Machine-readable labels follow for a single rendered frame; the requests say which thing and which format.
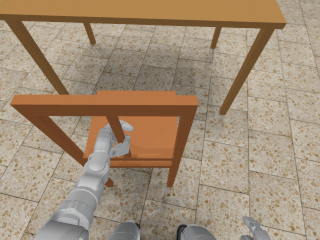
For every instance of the robot left forearm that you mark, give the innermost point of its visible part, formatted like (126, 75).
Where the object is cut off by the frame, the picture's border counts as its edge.
(79, 206)

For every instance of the left robot thigh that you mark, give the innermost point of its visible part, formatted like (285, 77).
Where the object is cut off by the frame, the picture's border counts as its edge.
(126, 231)

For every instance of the right robot thigh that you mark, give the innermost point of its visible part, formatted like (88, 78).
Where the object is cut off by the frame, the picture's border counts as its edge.
(196, 233)

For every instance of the table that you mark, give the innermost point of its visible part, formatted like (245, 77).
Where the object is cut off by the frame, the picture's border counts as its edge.
(265, 15)

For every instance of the right robot hand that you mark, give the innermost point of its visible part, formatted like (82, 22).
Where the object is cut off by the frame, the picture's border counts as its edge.
(256, 229)

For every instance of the left robot hand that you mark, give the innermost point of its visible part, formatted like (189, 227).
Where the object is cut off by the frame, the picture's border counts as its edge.
(106, 139)

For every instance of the robot left upper arm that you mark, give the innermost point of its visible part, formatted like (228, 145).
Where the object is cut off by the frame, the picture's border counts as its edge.
(55, 230)

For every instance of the chair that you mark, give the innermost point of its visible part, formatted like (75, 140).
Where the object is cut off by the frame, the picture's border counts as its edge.
(155, 142)

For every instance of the robot thigh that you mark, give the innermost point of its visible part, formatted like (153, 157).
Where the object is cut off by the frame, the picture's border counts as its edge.
(126, 231)
(196, 233)

